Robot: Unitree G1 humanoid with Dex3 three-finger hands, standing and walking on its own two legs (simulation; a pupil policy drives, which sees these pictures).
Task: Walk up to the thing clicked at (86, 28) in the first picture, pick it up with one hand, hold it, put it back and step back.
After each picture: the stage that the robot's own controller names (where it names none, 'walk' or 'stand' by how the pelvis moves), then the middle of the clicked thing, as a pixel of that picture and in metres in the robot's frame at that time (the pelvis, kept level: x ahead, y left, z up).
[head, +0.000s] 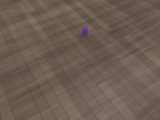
stand; (84, 32) +1.48 -0.02 -0.72
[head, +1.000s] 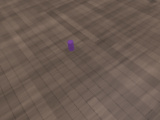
walk; (70, 45) +1.33 +0.25 -0.70
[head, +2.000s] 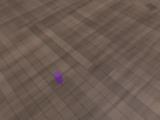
walk; (58, 77) +0.81 +0.33 -0.72
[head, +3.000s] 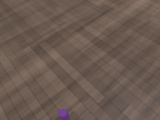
walk; (64, 115) +0.48 +0.26 -0.71
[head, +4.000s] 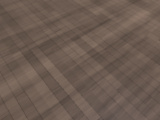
stand; out of the picture +0.33 +0.21 -0.71
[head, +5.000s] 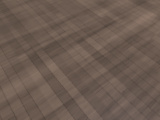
stand; out of the picture +0.32 +0.20 -0.72
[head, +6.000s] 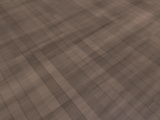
stand; out of the picture +0.32 +0.21 -0.73
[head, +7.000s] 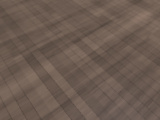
stand; out of the picture +0.31 +0.21 -0.73
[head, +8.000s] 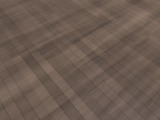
stand; out of the picture +0.30 +0.21 -0.73
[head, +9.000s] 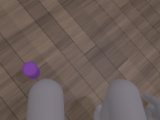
go down; (31, 70) +0.38 +0.23 -0.37
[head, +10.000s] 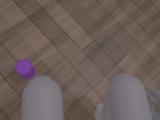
go down; (26, 69) +0.38 +0.23 -0.31
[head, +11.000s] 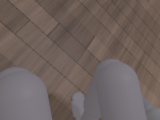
close in; out of the picture +0.37 +0.26 -0.22
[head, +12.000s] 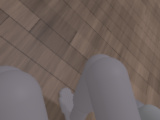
close; out of the picture +0.37 +0.27 -0.22
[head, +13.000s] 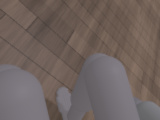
lift; out of the picture +0.37 +0.27 -0.22
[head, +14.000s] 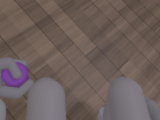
lift; (17, 79) +0.31 +0.23 -0.07
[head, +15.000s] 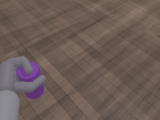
hold; (31, 81) +0.33 +0.18 +0.05
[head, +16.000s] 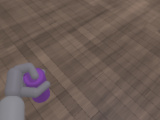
hold; (37, 86) +0.33 +0.17 +0.00
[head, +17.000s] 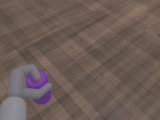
hold; (39, 87) +0.33 +0.17 +0.01
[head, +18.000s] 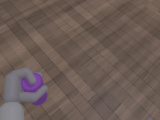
crouch; (35, 89) +0.32 +0.18 -0.06
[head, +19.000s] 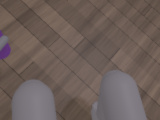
lower; out of the picture +0.46 +0.25 -0.09
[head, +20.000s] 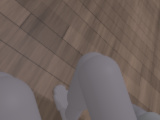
lower; out of the picture +0.41 +0.28 -0.22
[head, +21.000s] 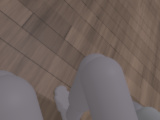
lower; out of the picture +0.40 +0.28 -0.22
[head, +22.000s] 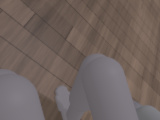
lower; out of the picture +0.40 +0.28 -0.22
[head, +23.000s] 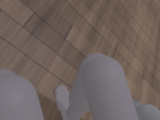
lower; out of the picture +0.40 +0.28 -0.22
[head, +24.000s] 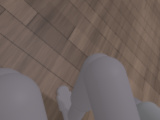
open; out of the picture +0.39 +0.26 -0.22
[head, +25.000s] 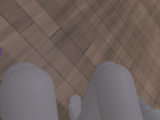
stand; out of the picture +0.39 +0.24 -0.23
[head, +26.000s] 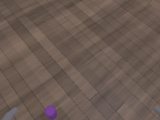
stand; (51, 112) +0.36 +0.19 -0.59
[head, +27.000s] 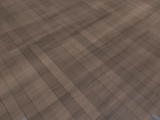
stand; out of the picture +0.34 +0.19 -0.66
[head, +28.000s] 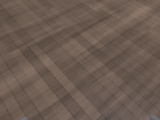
stand; out of the picture +0.34 +0.19 -0.67
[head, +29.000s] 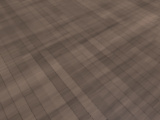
stand; out of the picture +0.36 +0.18 -0.72
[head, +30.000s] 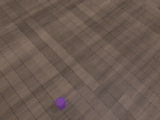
walk; (60, 103) +0.42 +0.15 -0.70
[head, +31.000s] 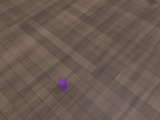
walk; (62, 84) +0.64 +0.22 -0.70
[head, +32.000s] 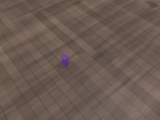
stand; (65, 60) +0.97 +0.21 -0.70
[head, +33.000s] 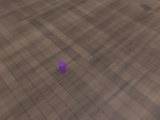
stand; (62, 67) +0.93 +0.21 -0.72
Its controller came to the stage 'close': yes
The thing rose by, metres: 0.71
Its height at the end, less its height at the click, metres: +0.00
